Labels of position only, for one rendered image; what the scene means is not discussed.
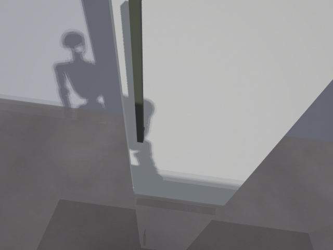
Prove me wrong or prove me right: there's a fridge door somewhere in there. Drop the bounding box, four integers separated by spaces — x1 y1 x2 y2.
112 0 333 206

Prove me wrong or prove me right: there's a handle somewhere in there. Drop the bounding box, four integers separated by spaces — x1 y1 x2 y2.
129 0 145 143

